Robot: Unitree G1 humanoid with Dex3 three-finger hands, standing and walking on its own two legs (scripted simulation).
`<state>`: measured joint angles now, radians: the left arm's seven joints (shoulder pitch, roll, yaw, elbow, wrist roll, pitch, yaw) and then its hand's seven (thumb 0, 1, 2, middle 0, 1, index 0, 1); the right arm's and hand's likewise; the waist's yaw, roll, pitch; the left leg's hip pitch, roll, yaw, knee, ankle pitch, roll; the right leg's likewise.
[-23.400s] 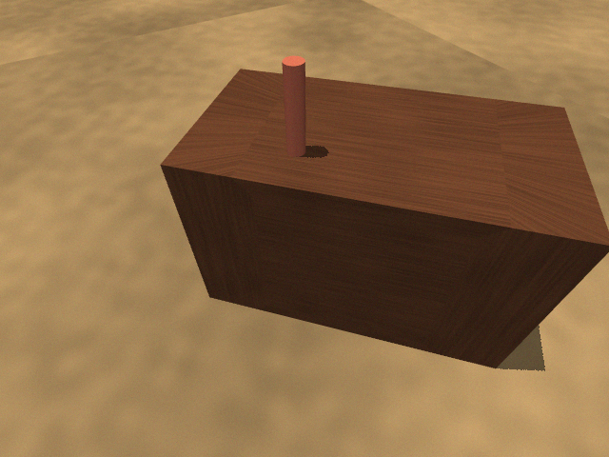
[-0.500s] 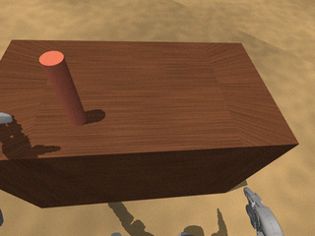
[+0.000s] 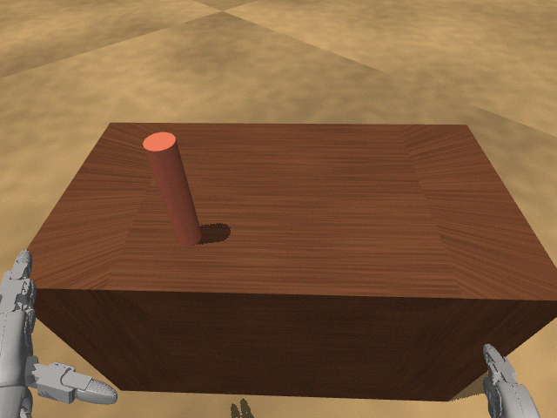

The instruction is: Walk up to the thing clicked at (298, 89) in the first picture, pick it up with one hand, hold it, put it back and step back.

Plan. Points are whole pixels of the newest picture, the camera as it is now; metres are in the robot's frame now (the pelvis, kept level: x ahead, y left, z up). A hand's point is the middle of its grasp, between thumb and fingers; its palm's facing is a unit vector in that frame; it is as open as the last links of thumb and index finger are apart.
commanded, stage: sink last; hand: left
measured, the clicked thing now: (176, 195) +0.50 +0.21 +0.04
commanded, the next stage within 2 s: home in 0.40 s
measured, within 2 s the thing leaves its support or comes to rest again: neither
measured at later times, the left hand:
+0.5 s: hand (55, 388) +0.16 +0.25 +0.10, palm faces +0.37 -0.82 -0.43, open 17.4 cm
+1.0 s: hand out of the picture +0.16 +0.18 -0.05, palm faces +0.14 -0.97 -0.22, open 17.3 cm
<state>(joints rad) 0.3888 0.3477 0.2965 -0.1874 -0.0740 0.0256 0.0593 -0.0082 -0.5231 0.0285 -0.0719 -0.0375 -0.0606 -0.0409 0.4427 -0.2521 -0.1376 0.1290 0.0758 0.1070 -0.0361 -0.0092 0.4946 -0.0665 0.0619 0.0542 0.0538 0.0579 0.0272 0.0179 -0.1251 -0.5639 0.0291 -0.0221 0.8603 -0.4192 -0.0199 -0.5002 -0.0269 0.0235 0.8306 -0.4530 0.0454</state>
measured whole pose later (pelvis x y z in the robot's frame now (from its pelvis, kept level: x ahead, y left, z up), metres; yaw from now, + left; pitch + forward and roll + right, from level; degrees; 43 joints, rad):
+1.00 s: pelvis -0.01 -0.01 -0.02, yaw +0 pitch +10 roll +0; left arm 0.51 0.19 0.06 0.01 -0.03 -0.01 0.04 -0.01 -0.52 0.08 -0.06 -0.06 -0.06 -0.06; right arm 0.44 -0.21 -0.02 0.11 0.03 0.02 -0.07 0.00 -0.55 -0.71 0.17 0.24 0.17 0.25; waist 0.01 -0.01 -0.11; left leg -0.68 0.03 -0.02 0.96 -0.45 -0.03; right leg -0.63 -0.03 0.03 0.96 -0.50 0.04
